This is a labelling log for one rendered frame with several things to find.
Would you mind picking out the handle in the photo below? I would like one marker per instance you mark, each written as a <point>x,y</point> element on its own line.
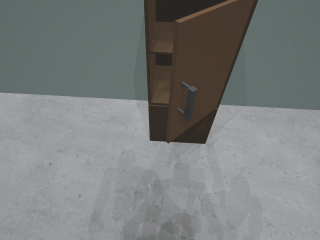
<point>190,101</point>

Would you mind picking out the cupboard door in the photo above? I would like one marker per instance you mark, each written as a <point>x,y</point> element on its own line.
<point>204,46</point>

